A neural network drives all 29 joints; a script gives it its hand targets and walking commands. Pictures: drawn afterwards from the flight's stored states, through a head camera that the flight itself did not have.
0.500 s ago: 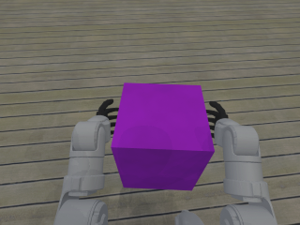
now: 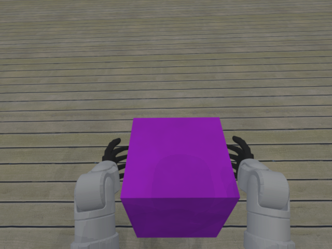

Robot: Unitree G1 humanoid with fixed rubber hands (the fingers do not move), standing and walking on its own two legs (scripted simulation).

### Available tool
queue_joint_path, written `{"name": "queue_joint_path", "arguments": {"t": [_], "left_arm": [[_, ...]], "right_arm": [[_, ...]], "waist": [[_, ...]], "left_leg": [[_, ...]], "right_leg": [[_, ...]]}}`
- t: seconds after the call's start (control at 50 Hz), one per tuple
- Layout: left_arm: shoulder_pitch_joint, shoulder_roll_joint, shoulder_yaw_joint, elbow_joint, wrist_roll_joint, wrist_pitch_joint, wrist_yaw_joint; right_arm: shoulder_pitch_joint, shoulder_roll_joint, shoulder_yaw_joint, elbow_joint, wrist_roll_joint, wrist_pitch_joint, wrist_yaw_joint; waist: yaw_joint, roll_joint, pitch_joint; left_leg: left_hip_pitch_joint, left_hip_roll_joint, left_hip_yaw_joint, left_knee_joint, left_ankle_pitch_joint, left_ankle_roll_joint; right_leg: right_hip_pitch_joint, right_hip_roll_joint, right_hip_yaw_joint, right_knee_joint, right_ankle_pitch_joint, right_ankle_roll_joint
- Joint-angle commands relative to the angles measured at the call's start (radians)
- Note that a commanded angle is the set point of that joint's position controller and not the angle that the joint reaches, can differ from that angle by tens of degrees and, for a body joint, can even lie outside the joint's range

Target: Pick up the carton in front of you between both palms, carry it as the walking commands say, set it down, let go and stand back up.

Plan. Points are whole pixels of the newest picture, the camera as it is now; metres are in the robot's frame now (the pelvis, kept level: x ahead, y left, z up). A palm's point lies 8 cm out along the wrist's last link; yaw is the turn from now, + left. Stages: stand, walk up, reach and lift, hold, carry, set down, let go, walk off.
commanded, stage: carry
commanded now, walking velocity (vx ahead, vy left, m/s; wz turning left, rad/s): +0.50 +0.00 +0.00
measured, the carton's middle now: (176, 180) +0.30 +0.01 +0.00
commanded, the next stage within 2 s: none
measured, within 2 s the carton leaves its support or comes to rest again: neither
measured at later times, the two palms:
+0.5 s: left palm (123, 92) +0.57 +0.18 +0.08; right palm (218, 96) +0.54 -0.12 +0.08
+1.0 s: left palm (146, 48) +0.86 +0.14 +0.08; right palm (217, 48) +0.87 -0.16 +0.07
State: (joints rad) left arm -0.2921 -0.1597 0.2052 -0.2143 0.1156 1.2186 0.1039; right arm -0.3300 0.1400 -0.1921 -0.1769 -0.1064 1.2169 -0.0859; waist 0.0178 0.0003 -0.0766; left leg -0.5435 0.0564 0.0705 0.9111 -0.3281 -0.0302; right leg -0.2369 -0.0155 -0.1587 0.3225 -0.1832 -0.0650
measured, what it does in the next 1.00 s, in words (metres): walks ahead: left foot, then right foot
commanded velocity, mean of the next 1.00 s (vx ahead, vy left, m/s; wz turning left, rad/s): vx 0.50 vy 0.00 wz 0.00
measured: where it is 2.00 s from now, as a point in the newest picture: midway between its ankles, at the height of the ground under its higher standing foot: (176, 119)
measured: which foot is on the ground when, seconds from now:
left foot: up 0.00-0.22, down 0.24-0.76, up 0.78-1.00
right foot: down 0.00-0.24, up 0.26-0.70, down 0.72-1.00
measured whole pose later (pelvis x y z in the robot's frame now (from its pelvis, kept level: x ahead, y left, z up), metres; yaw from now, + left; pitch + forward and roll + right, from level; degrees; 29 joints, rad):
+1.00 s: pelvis +0.61 -0.02 +0.00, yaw +0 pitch +4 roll +1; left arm -0.11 -0.13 0.09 -0.33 0.11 1.18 0.08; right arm -0.13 0.13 -0.08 -0.33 -0.13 1.20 -0.08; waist 0.03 0.01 -0.09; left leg -0.59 0.11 0.09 0.85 -0.21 -0.02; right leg -0.17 -0.05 -0.22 0.29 -0.19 -0.04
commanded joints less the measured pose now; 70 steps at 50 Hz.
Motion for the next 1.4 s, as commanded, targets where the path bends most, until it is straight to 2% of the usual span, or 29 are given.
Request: {"name": "queue_joint_path", "arguments": {"t": [0.0,0.16,0.2,0.22,0.24,0.26,0.28,0.34,0.38,0.46,0.64,0.7,0.72,0.74,0.76,0.78,0.82,0.86,0.92,0.98,1.1,1.14,1.18,1.2,1.22,1.24,1.26,1.3,1.38], "left_arm": [[-0.513,-0.954,-0.785,-0.166,-0.423,-0.015,-0.275],[-0.314,-0.847,-0.79,-0.174,-0.407,0.002,-0.287],[-0.305,-0.825,-0.79,-0.163,-0.4,0.01,-0.282],[-0.3,-0.812,-0.791,-0.155,-0.394,0.014,-0.28],[-0.311,-0.798,-0.793,-0.152,-0.39,0.02,-0.28],[-0.34,-0.809,-0.805,-0.166,-0.401,0.028,-0.281],[-0.357,-0.824,-0.816,-0.158,-0.403,0.023,-0.285],[-0.377,-0.896,-0.824,-0.148,-0.416,-0.009,-0.292],[-0.368,-0.924,-0.831,-0.144,-0.416,-0.024,-0.286],[-0.324,-0.904,-0.829,-0.155,-0.394,-0.036,-0.266],[-0.3,-0.808,-0.804,-0.173,-0.392,0.018,-0.26],[-0.294,-0.803,-0.788,-0.151,-0.395,0.027,-0.265],[-0.275,-0.804,-0.779,-0.136,-0.389,0.028,-0.267],[-0.271,-0.8,-0.764,-0.105,-0.373,0.018,-0.27],[-0.258,-0.829,-0.766,-0.092,-0.381,0.011,-0.271],[-0.282,-0.859,-0.776,-0.124,-0.393,0.005,-0.274],[-0.325,-0.929,-0.801,-0.152,-0.415,-0.016,-0.28],[-0.354,-0.954,-0.818,-0.178,-0.428,-0.035,-0.286],[-0.323,-0.939,-0.835,-0.201,-0.446,-0.045,-0.296],[-0.299,-0.901,-0.837,-0.227,-0.448,-0.044,-0.299],[-0.25,-0.807,-0.807,-0.228,-0.411,-0.007,-0.28],[-0.255,-0.787,-0.801,-0.217,-0.401,0.006,-0.274],[-0.275,-0.77,-0.8,-0.212,-0.395,0.02,-0.27],[-0.299,-0.757,-0.805,-0.218,-0.396,0.029,-0.269],[-0.335,-0.778,-0.819,-0.235,-0.408,0.038,-0.27],[-0.335,-0.799,-0.823,-0.214,-0.407,0.034,-0.273],[-0.347,-0.828,-0.824,-0.21,-0.414,0.025,-0.276],[-0.358,-0.884,-0.836,-0.209,-0.418,0.001,-0.279],[-0.323,-0.934,-0.844,-0.209,-0.409,-0.032,-0.267]], "right_arm": [[-0.43,0.997,0.77,-0.143,0.352,-0.034,0.208],[-0.286,0.894,0.802,-0.208,0.379,0.001,0.232],[-0.258,0.873,0.791,-0.182,0.379,0.01,0.24],[-0.239,0.86,0.781,-0.16,0.374,0.013,0.244],[-0.217,0.844,0.769,-0.136,0.363,0.015,0.247],[-0.216,0.848,0.755,-0.099,0.351,0.006,0.251],[-0.205,0.878,0.757,-0.102,0.364,0.002,0.253],[-0.286,0.957,0.789,-0.146,0.393,-0.021,0.261],[-0.309,0.964,0.804,-0.167,0.408,-0.033,0.264],[-0.283,0.924,0.814,-0.192,0.422,-0.035,0.271],[-0.232,0.821,0.778,-0.191,0.39,0.013,0.256],[-0.251,0.819,0.782,-0.187,0.389,0.025,0.254],[-0.26,0.806,0.78,-0.189,0.389,0.028,0.254],[-0.295,0.821,0.795,-0.214,0.405,0.039,0.254],[-0.311,0.831,0.806,-0.211,0.405,0.037,0.258],[-0.315,0.872,0.811,-0.189,0.407,0.027,0.262],[-0.312,0.927,0.816,-0.192,0.41,-0.001,0.265],[-0.307,0.967,0.825,-0.193,0.404,-0.024,0.26],[-0.254,0.972,0.827,-0.204,0.38,-0.046,0.244],[-0.225,0.944,0.826,-0.229,0.369,-0.048,0.231],[-0.218,0.85,0.815,-0.263,0.381,-0.003,0.232],[-0.225,0.828,0.803,-0.25,0.385,0.012,0.238],[-0.21,0.814,0.782,-0.219,0.383,0.023,0.244],[-0.203,0.804,0.767,-0.196,0.374,0.024,0.247],[-0.219,0.813,0.756,-0.168,0.369,0.017,0.252],[-0.205,0.844,0.758,-0.17,0.386,0.015,0.255],[-0.225,0.883,0.766,-0.178,0.393,0.008,0.256],[-0.263,0.95,0.787,-0.197,0.405,-0.011,0.262],[-0.273,0.961,0.812,-0.239,0.426,-0.03,0.269]], "waist": [[-0.004,-0.128,-0.345],[0.009,-0.168,-0.192],[-0.011,-0.132,-0.217],[-0.022,-0.092,-0.27],[-0.041,0.057,-0.321],[-0.047,0.326,-0.355],[-0.042,0.278,-0.324],[-0.032,0.041,-0.278],[-0.023,0.082,-0.273],[-0.028,0.113,-0.225],[-0.043,0.148,-0.104],[-0.019,0.104,-0.179],[0.005,0.039,-0.258],[0.018,-0.244,-0.351],[0.016,-0.332,-0.327],[0.009,-0.244,-0.325],[0.003,-0.061,-0.319],[-0.003,-0.084,-0.306],[-0.004,-0.125,-0.273],[-0.004,-0.129,-0.219],[0.005,-0.161,-0.133],[0.001,-0.16,-0.133],[-0.032,-0.078,-0.227],[-0.051,0.105,-0.276],[-0.047,0.354,-0.33],[-0.043,0.305,-0.319],[-0.046,0.232,-0.315],[-0.034,0.065,-0.309],[-0.028,0.115,-0.29]], "left_leg": [[-0.086,0.013,0.023,-0.149,0.088,-0.014],[0.053,-0.019,0.12,-0.432,0.282,0.03],[0.27,-0.068,0.195,-0.506,0.254,0.045],[0.476,-0.048,0.172,-0.482,0.191,0.054],[0.643,0.157,-0.137,-0.546,0.076,0.102],[0.826,0.355,-0.531,-0.643,0.039,0.24],[0.791,0.372,-0.563,-0.678,0.118,0.259],[0.582,0.303,-0.317,-0.692,0.166,0.188],[0.499,0.264,-0.205,-0.743,0.059,0.16],[0.493,0.243,-0.1,-0.801,0.054,0.171],[0.586,0.198,0.035,-0.714,0.368,0.129],[0.512,0.141,0.137,-0.434,0.559,0.082],[0.364,0.113,0.159,-0.236,0.442,0.044],[0.083,0.0,0.142,0.093,0.208,-0.017],[-0.12,-0.064,0.047,0.251,-0.149,-0.014],[-0.166,-0.007,-0.035,0.357,-0.161,0.019],[-0.15,0.068,-0.073,0.306,-0.063,0.046],[-0.076,0.081,-0.052,0.176,0.028,0.038],[-0.081,0.072,-0.006,0.018,0.097,0.015],[-0.086,0.06,0.044,-0.191,0.183,-0.001],[0.005,0.021,0.119,-0.408,0.307,0.029],[0.109,0.003,0.159,-0.446,0.281,0.043],[0.463,-0.04,0.199,-0.469,0.177,0.05],[0.624,0.159,-0.127,-0.571,0.051,0.095],[0.827,0.356,-0.515,-0.657,0.077,0.232],[0.814,0.374,-0.525,-0.677,0.212,0.254],[0.774,0.342,-0.424,-0.645,0.34,0.247],[0.671,0.307,-0.277,-0.653,0.383,0.183],[0.597,0.267,-0.125,-0.739,0.234,0.167]], "right_leg": [[0.382,-0.246,0.201,-0.098,0.337,-0.082],[0.338,-0.21,0.075,-0.043,0.465,-0.021],[0.259,-0.178,0.008,0.133,0.521,0.012],[0.134,-0.15,-0.027,0.271,0.459,0.04],[-0.051,-0.1,-0.047,0.514,0.201,0.082],[-0.355,0.028,-0.004,0.756,-0.2,0.11],[-0.452,-0.004,0.107,0.886,-0.323,0.08],[-0.413,-0.115,0.166,0.838,-0.186,0.043],[-0.358,-0.112,0.134,0.722,-0.109,0.054],[-0.367,-0.11,0.068,0.472,-0.023,0.09],[-0.298,-0.064,-0.039,0.176,0.125,0.069],[0.026,0.012,-0.127,0.101,0.039,0.044],[0.249,-0.08,-0.003,0.092,-0.012,0.033],[0.467,-0.341,0.471,-0.013,-0.155,-0.103],[0.525,-0.416,0.669,-0.104,0.013,-0.164],[0.506,-0.406,0.564,-0.068,0.146,-0.158],[0.392,-0.362,0.399,-0.056,0.205,-0.098],[0.289,-0.322,0.276,-0.11,0.113,-0.05],[0.265,-0.302,0.191,-0.173,0.029,-0.064],[0.282,-0.266,0.109,-0.177,0.114,-0.063],[0.313,-0.241,0.018,-0.127,0.27,-0.022],[0.309,-0.231,-0.013,-0.038,0.338,-0.001],[0.157,-0.161,-0.093,0.271,0.392,0.047],[-0.034,-0.095,-0.1,0.528,0.194,0.095],[-0.335,0.024,-0.031,0.788,-0.232,0.123],[-0.434,-0.011,0.096,0.926,-0.315,0.092],[-0.453,-0.05,0.131,0.97,-0.292,0.064],[-0.419,-0.117,0.162,0.857,-0.175,0.041],[-0.368,-0.103,0.1,0.622,-0.085,0.062]]}}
